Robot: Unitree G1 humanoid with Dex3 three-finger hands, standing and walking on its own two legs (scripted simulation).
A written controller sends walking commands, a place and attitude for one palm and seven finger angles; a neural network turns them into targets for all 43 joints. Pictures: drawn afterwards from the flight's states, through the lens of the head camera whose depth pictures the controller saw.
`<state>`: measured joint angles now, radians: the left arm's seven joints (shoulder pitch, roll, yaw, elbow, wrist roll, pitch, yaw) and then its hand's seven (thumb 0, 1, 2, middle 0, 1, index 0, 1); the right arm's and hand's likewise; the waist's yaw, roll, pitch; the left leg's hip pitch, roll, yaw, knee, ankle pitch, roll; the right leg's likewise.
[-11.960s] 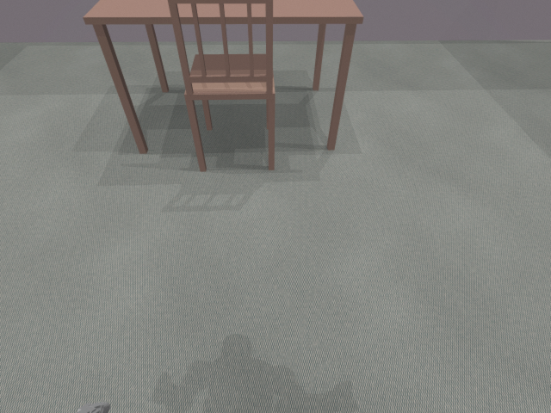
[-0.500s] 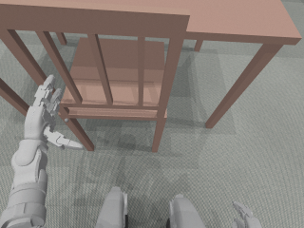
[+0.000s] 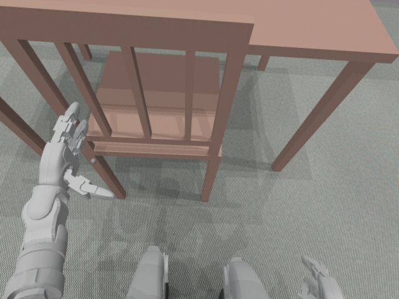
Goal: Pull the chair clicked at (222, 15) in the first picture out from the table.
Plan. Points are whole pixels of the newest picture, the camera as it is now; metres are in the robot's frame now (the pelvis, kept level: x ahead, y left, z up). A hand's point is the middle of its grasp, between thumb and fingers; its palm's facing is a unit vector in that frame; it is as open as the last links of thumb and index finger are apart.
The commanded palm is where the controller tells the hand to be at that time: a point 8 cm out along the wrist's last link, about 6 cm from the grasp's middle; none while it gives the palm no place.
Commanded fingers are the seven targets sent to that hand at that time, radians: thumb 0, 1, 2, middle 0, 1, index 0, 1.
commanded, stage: push the fingers through the gap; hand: left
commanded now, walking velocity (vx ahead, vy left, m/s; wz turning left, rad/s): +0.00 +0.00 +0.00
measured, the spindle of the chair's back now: (140, 100) +0.51 +0.14 +0.04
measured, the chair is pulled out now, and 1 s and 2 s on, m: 0.00 0.00 0.00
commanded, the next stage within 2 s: hook a spindle and tug to test in 1.60 s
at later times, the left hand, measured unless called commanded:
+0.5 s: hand (95, 140) +0.41 +0.22 +0.02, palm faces -0.01 -1.00 -0.03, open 16.9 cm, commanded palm +0.40 +0.26 +0.03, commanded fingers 0.00 -0.50 0.30 -0.06 -0.08 -0.06 -0.08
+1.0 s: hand (102, 122) +0.46 +0.21 +0.02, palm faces +0.01 -1.00 -0.03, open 16.9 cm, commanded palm +0.45 +0.26 +0.03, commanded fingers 0.00 -0.50 0.30 -0.06 -0.08 -0.06 -0.08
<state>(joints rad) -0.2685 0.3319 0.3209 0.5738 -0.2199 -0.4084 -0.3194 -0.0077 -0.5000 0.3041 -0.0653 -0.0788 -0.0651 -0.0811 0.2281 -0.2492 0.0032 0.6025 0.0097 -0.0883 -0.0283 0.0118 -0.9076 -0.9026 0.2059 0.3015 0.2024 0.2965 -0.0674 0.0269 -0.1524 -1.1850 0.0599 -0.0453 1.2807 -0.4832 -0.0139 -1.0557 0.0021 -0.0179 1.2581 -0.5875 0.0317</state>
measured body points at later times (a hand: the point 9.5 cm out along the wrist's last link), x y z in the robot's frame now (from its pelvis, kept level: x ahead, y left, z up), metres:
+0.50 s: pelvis +0.00 +0.00 -0.01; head +0.12 +0.02 +0.42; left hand +0.41 +0.27 +0.03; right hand +0.09 -0.27 -0.12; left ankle +0.06 +0.13 -0.62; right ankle +0.01 -0.14 -0.62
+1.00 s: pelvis +0.00 +0.00 -0.01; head +0.14 +0.03 +0.41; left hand +0.45 +0.27 +0.03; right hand +0.06 -0.27 -0.13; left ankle +0.06 +0.13 -0.62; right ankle +0.01 -0.14 -0.62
